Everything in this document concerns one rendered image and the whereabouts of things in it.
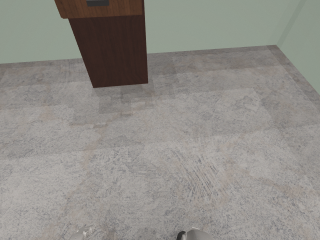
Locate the right robot thigh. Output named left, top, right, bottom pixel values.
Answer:
left=181, top=229, right=215, bottom=240

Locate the drawer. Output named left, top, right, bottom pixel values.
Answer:
left=54, top=0, right=143, bottom=19

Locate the robot left hand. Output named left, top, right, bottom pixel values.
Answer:
left=69, top=225, right=96, bottom=240

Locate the cabinet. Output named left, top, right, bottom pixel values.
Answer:
left=68, top=0, right=148, bottom=88

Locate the robot right shin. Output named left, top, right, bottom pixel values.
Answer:
left=186, top=227, right=199, bottom=233

